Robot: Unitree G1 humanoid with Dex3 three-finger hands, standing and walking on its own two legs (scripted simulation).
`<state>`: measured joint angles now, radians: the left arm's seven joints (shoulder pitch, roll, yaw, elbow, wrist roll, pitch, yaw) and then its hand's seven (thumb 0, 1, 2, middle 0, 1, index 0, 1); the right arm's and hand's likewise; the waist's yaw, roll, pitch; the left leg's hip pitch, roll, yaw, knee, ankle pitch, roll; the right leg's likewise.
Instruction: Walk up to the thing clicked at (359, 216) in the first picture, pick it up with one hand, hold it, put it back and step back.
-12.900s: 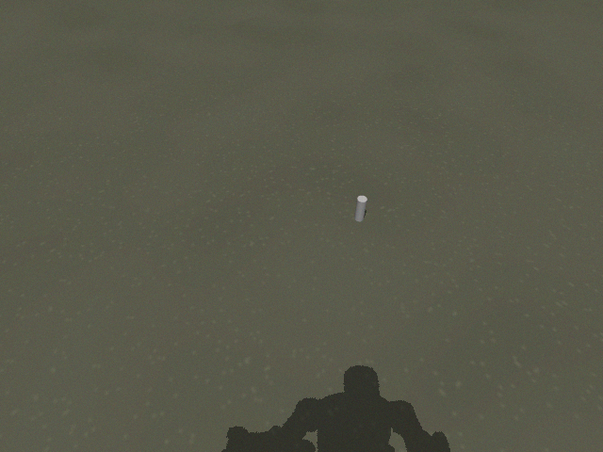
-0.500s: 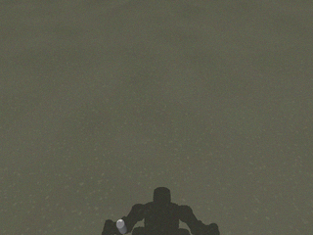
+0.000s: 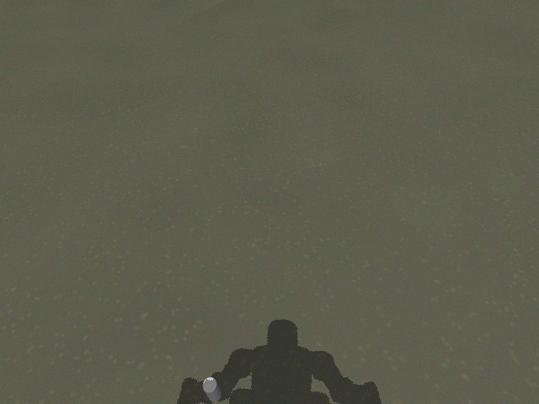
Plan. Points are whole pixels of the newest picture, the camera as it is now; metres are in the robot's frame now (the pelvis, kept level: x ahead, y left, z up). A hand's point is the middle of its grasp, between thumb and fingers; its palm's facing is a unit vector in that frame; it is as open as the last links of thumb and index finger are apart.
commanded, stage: stand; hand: left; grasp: from the side
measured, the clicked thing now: (212, 390) +0.32 +0.21 -0.72
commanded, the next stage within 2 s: go down in 0.30 s
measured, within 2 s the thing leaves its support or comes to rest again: neither
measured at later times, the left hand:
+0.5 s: hand out of the picture +0.11 +0.25 -0.16, palm faces +0.06 -0.94 -0.33, open 8.0 cm
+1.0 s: hand out of the picture +0.14 +0.27 -0.20, palm faces +0.04 -0.94 -0.34, open 15.8 cm
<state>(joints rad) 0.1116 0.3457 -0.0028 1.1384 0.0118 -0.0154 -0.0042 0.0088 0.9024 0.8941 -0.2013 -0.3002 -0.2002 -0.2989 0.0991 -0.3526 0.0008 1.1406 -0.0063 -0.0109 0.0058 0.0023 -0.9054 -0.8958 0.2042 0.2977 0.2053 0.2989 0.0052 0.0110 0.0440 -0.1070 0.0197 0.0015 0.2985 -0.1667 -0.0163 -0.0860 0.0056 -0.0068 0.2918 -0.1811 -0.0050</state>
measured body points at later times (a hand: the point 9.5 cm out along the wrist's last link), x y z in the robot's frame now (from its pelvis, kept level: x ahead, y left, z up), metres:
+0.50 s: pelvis -0.01 +0.00 -0.01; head +0.03 +0.00 +0.44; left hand +0.10 +0.30 -0.13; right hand +0.09 -0.29 -0.14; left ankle +0.00 +0.13 -0.75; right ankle -0.01 -0.11 -0.75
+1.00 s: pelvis -0.01 +0.02 -0.07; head +0.07 +0.03 +0.37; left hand +0.14 +0.32 -0.18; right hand +0.14 -0.25 -0.16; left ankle +0.00 +0.13 -0.75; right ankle -0.01 -0.11 -0.75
